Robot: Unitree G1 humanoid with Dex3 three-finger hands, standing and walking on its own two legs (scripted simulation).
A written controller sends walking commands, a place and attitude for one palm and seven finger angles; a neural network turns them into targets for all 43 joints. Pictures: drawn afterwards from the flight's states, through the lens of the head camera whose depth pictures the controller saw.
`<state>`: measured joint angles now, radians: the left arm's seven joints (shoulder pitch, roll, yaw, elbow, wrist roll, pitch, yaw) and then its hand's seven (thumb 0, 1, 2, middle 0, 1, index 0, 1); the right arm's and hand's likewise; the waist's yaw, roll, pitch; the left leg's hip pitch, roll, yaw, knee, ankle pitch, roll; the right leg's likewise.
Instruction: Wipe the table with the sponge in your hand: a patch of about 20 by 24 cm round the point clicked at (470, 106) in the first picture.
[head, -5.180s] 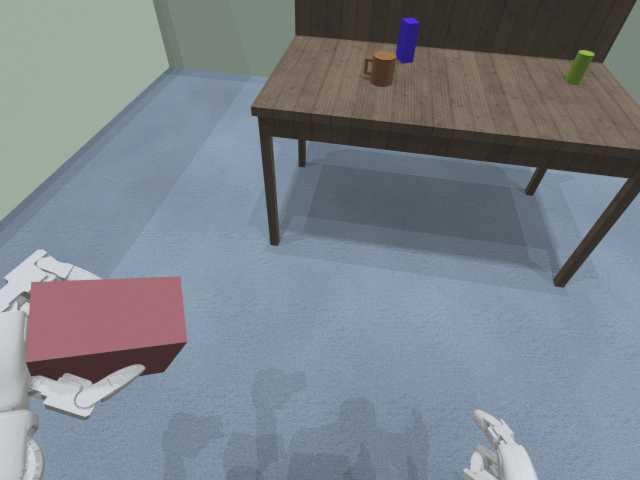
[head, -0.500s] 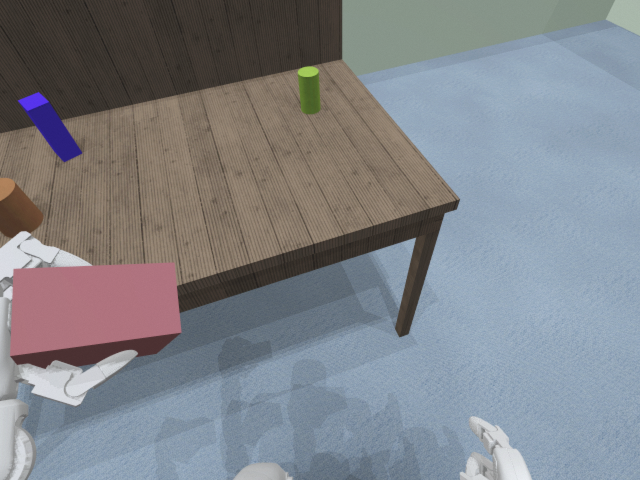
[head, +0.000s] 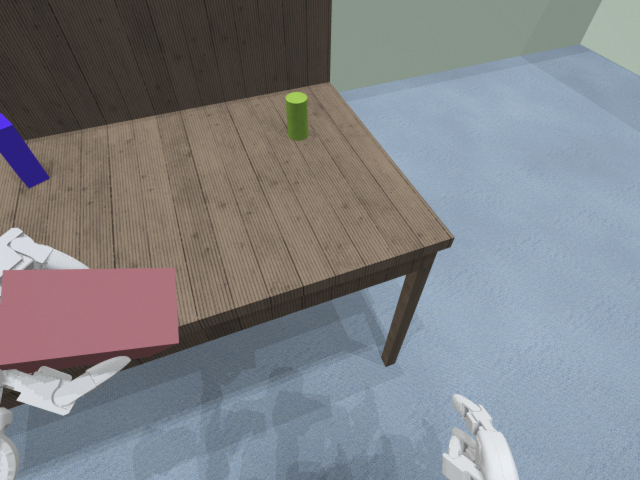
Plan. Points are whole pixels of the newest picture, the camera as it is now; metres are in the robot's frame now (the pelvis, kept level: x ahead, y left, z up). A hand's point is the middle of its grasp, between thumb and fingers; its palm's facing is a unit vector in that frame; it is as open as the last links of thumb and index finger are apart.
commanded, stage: take the last steps up to it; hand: left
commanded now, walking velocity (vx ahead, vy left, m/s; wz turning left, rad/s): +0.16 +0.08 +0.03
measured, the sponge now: (114, 320) +0.22 +0.20 +0.16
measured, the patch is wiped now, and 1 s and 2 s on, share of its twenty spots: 0.00 0.00 0.00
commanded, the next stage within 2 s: come to a stop and stand still in 0.12 s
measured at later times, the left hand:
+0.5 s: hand (67, 291) +0.25 +0.25 +0.17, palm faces +0.40 -0.82 -0.41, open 10.5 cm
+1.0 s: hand (107, 311) +0.25 +0.23 +0.13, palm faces +0.27 -0.88 -0.40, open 10.5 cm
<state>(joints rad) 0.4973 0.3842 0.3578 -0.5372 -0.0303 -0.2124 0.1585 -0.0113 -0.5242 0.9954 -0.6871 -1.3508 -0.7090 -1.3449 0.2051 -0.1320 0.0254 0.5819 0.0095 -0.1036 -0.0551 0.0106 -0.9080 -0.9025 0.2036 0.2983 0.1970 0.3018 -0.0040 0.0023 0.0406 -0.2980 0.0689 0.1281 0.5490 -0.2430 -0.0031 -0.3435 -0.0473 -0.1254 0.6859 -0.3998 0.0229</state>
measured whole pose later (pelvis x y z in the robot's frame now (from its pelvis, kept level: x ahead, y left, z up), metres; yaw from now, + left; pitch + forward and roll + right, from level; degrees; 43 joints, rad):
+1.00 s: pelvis +0.02 +0.00 +0.01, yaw -2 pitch -1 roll -1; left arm 0.46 0.36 0.31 -0.44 -0.02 -0.16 0.09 -0.01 -0.52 1.00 -0.69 -1.35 -0.71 -1.35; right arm 0.24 -0.26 -0.01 0.60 0.00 -0.12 -0.04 0.01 -0.91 -0.90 0.20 0.30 0.20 0.30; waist 0.00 -0.03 0.09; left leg -0.27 0.03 -0.01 0.49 -0.20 -0.01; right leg -0.20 0.06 -0.05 0.43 -0.22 -0.05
